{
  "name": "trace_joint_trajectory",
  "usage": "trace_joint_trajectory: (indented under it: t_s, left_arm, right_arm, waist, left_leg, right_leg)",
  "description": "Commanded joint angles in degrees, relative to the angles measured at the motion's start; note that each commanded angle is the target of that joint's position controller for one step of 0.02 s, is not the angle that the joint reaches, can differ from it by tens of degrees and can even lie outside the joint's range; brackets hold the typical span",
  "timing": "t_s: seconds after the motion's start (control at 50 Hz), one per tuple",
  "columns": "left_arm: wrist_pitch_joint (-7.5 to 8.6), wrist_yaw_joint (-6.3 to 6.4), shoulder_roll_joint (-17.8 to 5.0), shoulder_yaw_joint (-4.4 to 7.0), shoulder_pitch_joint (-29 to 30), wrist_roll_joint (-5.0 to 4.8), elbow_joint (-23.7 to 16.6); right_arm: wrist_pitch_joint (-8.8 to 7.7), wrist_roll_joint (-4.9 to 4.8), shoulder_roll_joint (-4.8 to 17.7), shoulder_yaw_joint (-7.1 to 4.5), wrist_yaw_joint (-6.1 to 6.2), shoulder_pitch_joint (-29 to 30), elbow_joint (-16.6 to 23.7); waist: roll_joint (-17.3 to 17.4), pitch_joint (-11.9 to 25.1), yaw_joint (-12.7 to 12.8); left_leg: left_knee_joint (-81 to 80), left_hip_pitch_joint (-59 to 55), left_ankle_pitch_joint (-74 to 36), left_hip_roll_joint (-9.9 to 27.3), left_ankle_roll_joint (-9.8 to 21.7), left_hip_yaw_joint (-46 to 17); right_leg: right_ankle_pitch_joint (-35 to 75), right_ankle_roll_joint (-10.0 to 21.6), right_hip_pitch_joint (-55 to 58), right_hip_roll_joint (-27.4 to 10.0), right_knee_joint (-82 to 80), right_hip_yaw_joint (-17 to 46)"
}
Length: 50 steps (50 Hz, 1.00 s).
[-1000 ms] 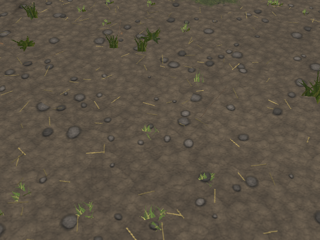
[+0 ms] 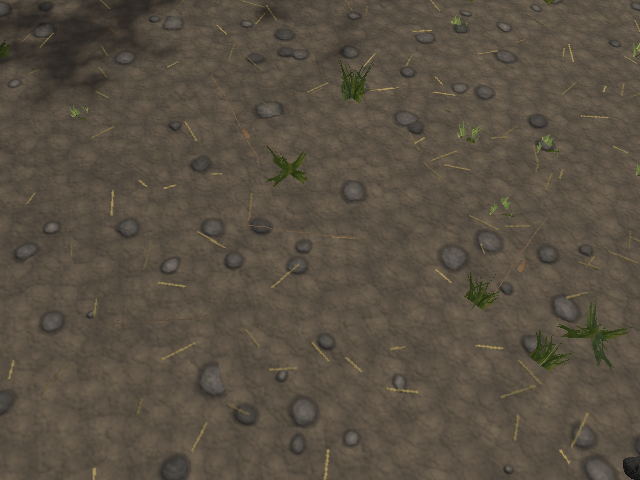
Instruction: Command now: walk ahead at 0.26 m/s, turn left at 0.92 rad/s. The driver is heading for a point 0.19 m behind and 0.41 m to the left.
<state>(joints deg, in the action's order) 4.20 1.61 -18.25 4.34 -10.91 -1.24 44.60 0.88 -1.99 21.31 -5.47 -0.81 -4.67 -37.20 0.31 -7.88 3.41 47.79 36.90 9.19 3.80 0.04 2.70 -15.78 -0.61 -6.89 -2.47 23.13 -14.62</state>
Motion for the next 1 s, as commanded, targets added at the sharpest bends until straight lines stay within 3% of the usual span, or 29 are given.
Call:
trace_joint_trajectory:
  t_s: [0.02, 0.06, 0.08, 0.1, 0.12, 0.14, 0.16, 0.18, 0.2, 0.22, 0.28, 0.32, 0.36, 0.48, 0.54, 0.56, 0.58, 0.6, 0.62, 0.64, 0.66, 0.68, 0.72, 0.76, 0.82, 0.88, 0.94, 0.98, 1.0]
  left_arm:
    - [1.08, 0.13, -8.1, 2.1, 11.8, -2.18, -6.2]
    - [0.17, 0.21, -9.3, 2.71, 12.2, -2.85, -6.4]
    - [-0.57, 0.12, -9.3, 2.8, 12.6, -2.95, -6.7]
    - [-1.19, -0.12, -7.6, 2.28, 12.5, -2.16, -7.2]
    - [-1.92, -0.79, -0.8, 0.47, 8.3, 1.37, -7.4]
    - [-1.9, -1.16, -2.9, 0.22, 1.8, 2.02, -8.3]
    - [-1.16, -1.4, -7.8, 0.87, 2.7, 0.76, -9.1]
    - [-0.47, -1.41, -8.2, 0.72, 6.1, -0.02, -10.4]
    - [-0.55, -0.64, -8.3, 0.96, 8.8, 0.8, -9.7]
    - [-1.0, -0.11, -7.8, 0.95, 9.8, 1.51, -9.4]
    - [-1.88, -0.68, -5.9, 0.97, 10.4, 2.19, -8.8]
    - [-1.99, -0.9, -3.6, 0.46, 11.0, 1.92, -8.6]
    - [-2.48, -0.92, -3.0, 0.39, 11.2, 1.36, -8.5]
    - [-2.43, -0.94, -3.4, 1.02, 14.0, 1.07, -9.6]
    - [-1.69, -1.47, -4.7, 1.99, 11.1, 0.95, -8.8]
    - [-1.68, -1.39, -5.2, 2.41, 9.6, 1.15, -8.2]
    - [-2.26, -1.04, -8.1, 2.85, 10.3, 1.95, -9.1]
    - [-2.69, -1.03, -9.6, 2.86, 10.3, 4.07, -9.9]
    - [-2.34, -0.67, -7.7, 2.88, 11.1, 3.89, -10.5]
    - [-2.48, -0.03, -4.9, 2.08, 13.1, 3.09, -11.3]
    - [-3.0, 0.62, -3.7, 1.68, 13.5, 2.44, -11.6]
    - [-3.41, 1.14, -4.2, 1.59, 13.2, 1.93, -11.6]
    - [-3.89, 1.58, -5.1, 1.58, 10.5, 2.33, -10.9]
    - [-4.33, 1.52, -6.1, 1.96, 7.3, 2.82, -10.0]
    - [-4.72, 0.89, -7.7, 2.71, 5.6, 2.65, -9.3]
    - [-4.88, -0.08, -9.3, 3.45, 6.7, 2.23, -8.9]
    - [-4.39, -1.12, -9.8, 3.93, 6.6, 0.89, -8.2]
    - [-4.08, -1.41, -9.5, 4.08, 6.9, -0.24, -7.7]
    - [-4.04, -1.51, -8.0, 3.83, 6.0, -0.71, -7.0]
  right_arm:
    - [1.37, 0.82, 0.5, -0.35, -2.02, -11.9, 0.1]
    - [1.67, 0.8, 4.1, -2.22, -2.23, -13.3, 0.4]
    - [1.51, 0.71, 6.3, -3.56, -1.9, -17.0, -0.2]
    - [1.27, 0.68, 8.6, -5.06, -1.0, -22.7, -1.7]
    - [0.9, 0.05, 12.1, -5.26, 0.35, -18.4, -0.8]
    - [-0.29, 2.86, 14.6, -4.28, -0.14, -11.6, 5.1]
    - [-1.32, 2.84, 14.6, -4.5, -1.37, -11.0, 7.5]
    - [-1.87, 2.1, 13.6, -4.48, -1.37, -8.7, 7.6]
    - [-2.02, 0.45, 10.1, -3.57, -0.98, -5.3, 8.0]
    - [-1.71, 0.09, 7.9, -2.73, -0.18, -3.4, 8.5]
    - [-0.37, 0.84, 7.7, -2.9, 1.88, -2.4, 9.4]
    - [0.38, 0.73, 8.4, -3.42, 2.87, -4.2, 9.1]
    - [1.25, 0.63, 8.1, -3.48, 3.5, -3.9, 9.5]
    - [2.42, 0.76, 5.9, -2.99, 2.92, -3.3, 10.1]
    - [2.61, 0.28, 5.4, -2.67, 2.45, -1.8, 10.8]
    - [2.66, -0.16, 4.2, -2.21, 2.32, -2.3, 10.8]
    - [2.73, 0.36, 0.7, -1.16, 2.13, -7.8, 10.1]
    - [2.22, 0.06, 3.8, -1.95, 2.07, -7.3, 11.7]
    - [1.62, 0.69, 8.9, -3.31, 1.74, -7.1, 11.2]
    - [1.85, 0.42, 10.6, -3.84, 1.62, -7.4, 9.7]
    - [2.43, 0.49, 9.6, -3.8, 1.85, -8.0, 8.3]
    - [2.85, 0.7, 7.9, -3.29, 1.89, -8.5, 8.2]
    - [2.83, 0.07, 5.2, -2.21, 1.7, -6.3, 9.2]
    - [2.51, -0.22, 3.7, -1.53, 1.79, -3.3, 10.5]
    - [2.4, 0.27, 2.7, -0.97, 1.54, -1.7, 11.2]
    - [2.54, 0.52, 1.9, -0.68, 1.01, -2.3, 10.7]
    - [3.46, 0.38, 2.7, -1.24, 0.33, -3.0, 9.9]
    - [4.09, 0.22, 2.9, -1.96, -0.16, -5.1, 9.1]
    - [4.19, 0.2, 3.7, -2.72, 0.1, -8.2, 7.9]
  waist:
    - [-5.1, 11.1, -7.6]
    - [-4.4, 12.4, -9.6]
    - [-3.0, 13.9, -12.2]
    - [1.1, 15.1, -15.0]
    - [19.0, 10.6, -8.9]
    - [20.6, 20.0, -3.2]
    - [12.4, 28.4, -5.8]
    - [7.2, 25.3, -5.0]
    - [0.8, 19.4, -4.1]
    - [0.0, 17.2, -3.1]
    - [0.4, 15.6, -1.9]
    - [-0.4, 17.0, -2.5]
    - [0.7, 17.6, -2.6]
    - [7.5, 14.7, -4.6]
    - [9.1, 14.5, -3.4]
    - [6.2, 15.0, -2.9]
    - [-4.4, 17.9, -6.1]
    - [-14.9, 14.7, -6.6]
    - [-14.1, 12.6, -6.7]
    - [-10.3, 10.9, -6.5]
    - [-7.0, 10.0, -6.1]
    - [-5.8, 9.1, -5.7]
    - [-5.4, 8.2, -3.8]
    - [-7.1, 9.5, -1.5]
    - [-8.2, 11.8, -0.4]
    - [-9.1, 12.9, -1.1]
    - [-10.0, 13.0, -1.9]
    - [-9.5, 13.7, -4.1]
    - [-7.6, 14.3, -5.7]
  left_leg:
    - [-7.9, -18.2, -9.8, -1.2, 2.0, 1.1]
    - [-9.5, -22.5, -7.2, -3.7, 4.8, 3.1]
    - [-11.6, -28.5, -7.8, -5.6, 6.7, 3.9]
    - [-14.7, -38.0, -10.3, -7.0, 9.0, 1.6]
    - [-18.7, -40.0, -36.0, -0.6, 12.7, -12.4]
    - [-21.9, -47.2, -38.1, 10.9, 26.1, -40.9]
    - [-26.9, -50.5, -29.7, 14.6, 29.1, -47.8]
    - [-30.5, -46.7, -8.8, 13.6, 26.0, -48.8]
    - [-30.2, -40.8, -2.9, 9.8, 21.1, -44.1]
    - [-29.4, -35.1, -6.0, 7.3, 18.8, -39.6]
    - [-27.5, -27.1, -20.9, 1.4, 15.3, -30.0]
    - [-26.0, -27.2, -26.5, 0.4, 14.7, -29.9]
    - [-25.5, -26.5, -23.0, 0.0, 13.8, -31.3]
    - [-23.9, -24.4, -8.9, -2.5, 10.7, -36.3]
    - [-20.3, -23.7, -6.1, -4.5, 8.7, -38.9]
    - [-15.7, -20.6, 3.8, -7.2, 6.7, -36.6]
    - [-3.7, -13.5, 24.3, -12.6, 3.9, -28.8]
    - [8.2, -4.4, 28.9, -16.6, 1.0, -19.4]
    - [16.7, -1.7, 24.6, -10.7, -1.8, -17.1]
    - [19.8, -1.1, 19.9, -8.1, -3.0, -15.4]
    - [22.4, -0.6, 16.5, -7.1, -3.7, -14.2]
    - [25.6, 0.6, 14.3, -6.4, -4.1, -12.4]
    - [24.1, 2.1, 11.9, -4.0, -4.7, -8.0]
    - [19.8, 3.6, 11.3, -1.4, -5.8, -5.7]
    - [13.1, 1.6, 11.8, 1.4, -6.4, -4.4]
    - [4.8, -5.9, 10.9, 1.7, -5.3, -1.8]
    - [-3.9, -11.9, 10.2, 0.6, -3.3, 0.9]
    - [-13.3, -17.9, 6.8, -0.6, -0.6, 2.1]
    - [-19.3, -24.7, 2.6, -2.1, 1.6, 1.8]
  right_leg:
    - [40.2, 6.5, -2.5, -12.6, -1.9, 2.6]
    - [44.8, 5.2, -0.6, -12.7, 5.6, 1.8]
    - [44.1, 3.9, -2.0, -11.8, 13.5, 1.1]
    - [31.8, 1.9, -8.6, -9.1, 26.3, 1.8]
    - [-18.1, -1.5, -19.4, -0.2, 44.3, 1.7]
    - [-28.7, -3.9, -31.2, 7.4, 60.3, 12.6]
    - [-24.0, -3.5, -33.2, 6.7, 63.1, 21.7]
    - [-17.5, -2.2, -36.1, 5.4, 58.8, 23.4]
    - [-13.5, -1.9, -35.1, 2.9, 53.4, 23.8]
    - [-11.4, -1.7, -32.0, 2.4, 48.9, 24.1]
    - [-8.8, -2.3, -23.5, 4.2, 37.1, 22.1]
    - [-6.6, -3.6, -22.5, 6.0, 31.8, 21.8]
    - [-3.4, -4.6, -22.0, 6.6, 28.0, 22.7]
    - [-0.4, -4.0, -17.5, 7.7, 16.0, 24.2]
    - [4.2, -2.6, -9.6, 6.8, 3.2, 23.5]
    - [10.7, -1.1, -3.8, 3.5, -3.3, 23.9]
    - [16.0, 4.1, 5.0, -8.8, -2.9, 33.3]
    - [19.3, 12.5, 1.4, -17.4, -6.6, 45.4]
    - [16.3, 15.8, -1.3, -20.6, -7.4, 47.9]
    - [11.6, 14.2, -2.1, -16.9, -6.4, 40.7]
    - [7.7, 11.8, -2.3, -13.2, -5.6, 35.2]
    - [8.7, 11.2, -2.5, -11.8, -5.5, 31.9]
    - [13.9, 11.7, -1.7, -10.5, -6.5, 25.8]
    - [16.7, 12.8, 2.8, -11.3, -7.0, 22.9]
    - [19.4, 13.8, 6.0, -13.6, -6.9, 19.5]
    - [21.1, 12.8, 3.5, -14.4, -6.6, 13.9]
    - [21.6, 11.0, 3.2, -15.8, -4.5, 10.5]
    - [20.5, 8.1, 2.9, -16.4, -0.1, 8.4]
    - [17.7, 5.2, -0.6, -14.9, 5.3, 6.0]
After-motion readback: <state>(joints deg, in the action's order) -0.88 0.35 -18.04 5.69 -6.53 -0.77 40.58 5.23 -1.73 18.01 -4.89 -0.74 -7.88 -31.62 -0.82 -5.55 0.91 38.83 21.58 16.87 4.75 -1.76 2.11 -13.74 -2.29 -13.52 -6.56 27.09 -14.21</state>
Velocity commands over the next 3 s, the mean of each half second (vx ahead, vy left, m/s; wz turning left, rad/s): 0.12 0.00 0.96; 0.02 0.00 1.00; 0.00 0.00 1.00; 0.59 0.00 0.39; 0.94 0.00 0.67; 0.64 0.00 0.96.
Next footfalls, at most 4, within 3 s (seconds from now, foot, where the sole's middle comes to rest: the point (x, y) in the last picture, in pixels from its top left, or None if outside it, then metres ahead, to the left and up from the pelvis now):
0.12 left None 0.26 0.08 -0.77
0.56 right None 0.38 -0.08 -0.77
1.02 left None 0.15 0.09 -0.77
1.48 right None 0.37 0.09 -0.77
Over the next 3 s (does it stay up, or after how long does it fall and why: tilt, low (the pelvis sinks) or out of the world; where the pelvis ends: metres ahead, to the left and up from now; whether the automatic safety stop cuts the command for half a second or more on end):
stays up -0.09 0.89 0.00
